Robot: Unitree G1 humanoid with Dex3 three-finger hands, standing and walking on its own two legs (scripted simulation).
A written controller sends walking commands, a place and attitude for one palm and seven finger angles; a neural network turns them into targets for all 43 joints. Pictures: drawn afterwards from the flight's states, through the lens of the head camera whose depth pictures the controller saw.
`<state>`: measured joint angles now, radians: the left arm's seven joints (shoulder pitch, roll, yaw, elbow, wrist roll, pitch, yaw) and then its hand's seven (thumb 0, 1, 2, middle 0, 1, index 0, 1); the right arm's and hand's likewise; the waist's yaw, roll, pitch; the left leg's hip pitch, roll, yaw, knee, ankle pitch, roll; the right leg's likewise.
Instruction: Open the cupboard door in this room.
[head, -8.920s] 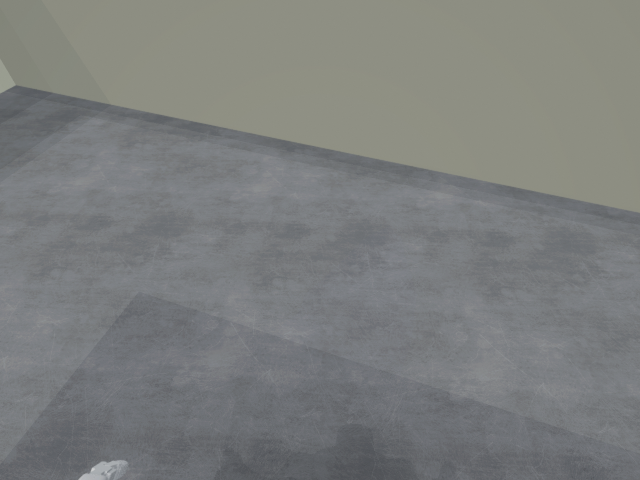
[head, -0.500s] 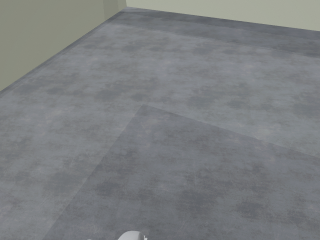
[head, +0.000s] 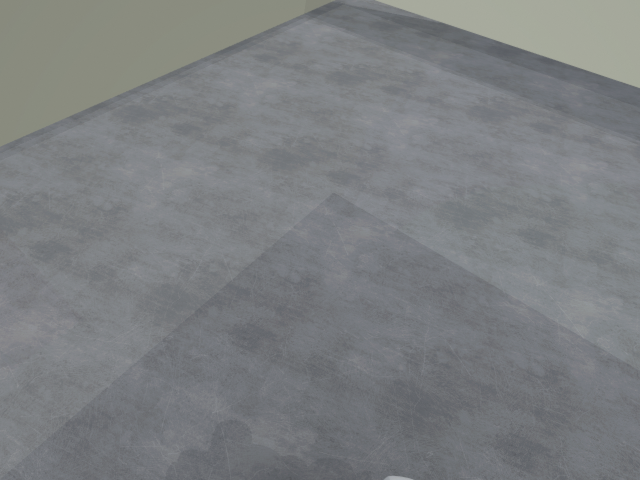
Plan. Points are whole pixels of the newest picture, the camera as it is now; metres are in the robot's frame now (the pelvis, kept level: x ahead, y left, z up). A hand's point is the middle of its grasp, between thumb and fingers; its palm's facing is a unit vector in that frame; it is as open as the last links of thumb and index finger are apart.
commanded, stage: turn or walk to find it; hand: left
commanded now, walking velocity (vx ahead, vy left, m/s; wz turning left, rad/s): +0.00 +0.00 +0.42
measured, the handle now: out of the picture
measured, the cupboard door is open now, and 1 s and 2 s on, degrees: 0 0 0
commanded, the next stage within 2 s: stand and wait in 1.10 s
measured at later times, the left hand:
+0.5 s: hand out of the picture -0.03 +0.17 -0.17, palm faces +0.27 -0.93 -0.25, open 7.4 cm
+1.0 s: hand out of the picture -0.05 +0.20 -0.16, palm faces +0.45 -0.85 -0.27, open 7.4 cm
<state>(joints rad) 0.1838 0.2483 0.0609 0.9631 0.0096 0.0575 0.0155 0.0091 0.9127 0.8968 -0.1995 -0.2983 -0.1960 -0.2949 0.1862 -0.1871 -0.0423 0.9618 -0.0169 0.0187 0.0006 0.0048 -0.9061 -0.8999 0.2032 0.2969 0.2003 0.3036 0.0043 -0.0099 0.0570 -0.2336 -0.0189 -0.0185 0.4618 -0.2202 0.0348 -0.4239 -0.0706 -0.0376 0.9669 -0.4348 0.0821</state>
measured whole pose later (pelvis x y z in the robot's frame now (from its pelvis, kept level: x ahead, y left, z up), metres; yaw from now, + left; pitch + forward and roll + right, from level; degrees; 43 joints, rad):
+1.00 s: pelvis -0.06 -0.03 -0.01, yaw +26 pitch -1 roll +1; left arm 0.14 0.22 0.04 0.92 0.00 0.03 0.02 0.01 0.91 0.90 -0.20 -0.30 -0.20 -0.29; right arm 0.20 -0.20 -0.06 0.96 -0.02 0.04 0.01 0.00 -0.91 -0.90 0.20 0.30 0.20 0.30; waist -0.02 0.02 0.05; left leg -0.27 -0.03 -0.07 0.52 -0.23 -0.01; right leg -0.29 -0.04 -0.05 0.64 -0.35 0.07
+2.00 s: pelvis -0.10 -0.10 +0.00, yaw +44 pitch -3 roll +2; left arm 0.21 0.15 0.01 1.03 0.02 0.00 0.02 0.00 0.92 0.90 -0.20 -0.30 -0.20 -0.30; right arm 0.23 -0.22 -0.06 1.05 -0.01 0.05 0.00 0.01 -0.91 -0.90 0.20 0.30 0.20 0.30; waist 0.00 0.05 0.03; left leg -0.34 0.00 -0.03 0.86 -0.43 -0.01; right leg -0.21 -0.04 -0.09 0.51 -0.26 -0.04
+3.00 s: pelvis -0.13 -0.10 +0.00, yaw +49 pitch -1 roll +0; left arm 0.23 0.16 0.01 1.12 0.01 0.01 0.03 0.01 0.92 0.90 -0.20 -0.30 -0.20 -0.30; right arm 0.27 -0.15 -0.01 1.11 -0.01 0.00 -0.02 0.01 -0.92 -0.90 0.20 0.30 0.20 0.30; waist 0.01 0.01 0.03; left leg -0.18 0.01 -0.01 0.47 -0.27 -0.02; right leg -0.24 -0.07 -0.16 0.49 -0.22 -0.01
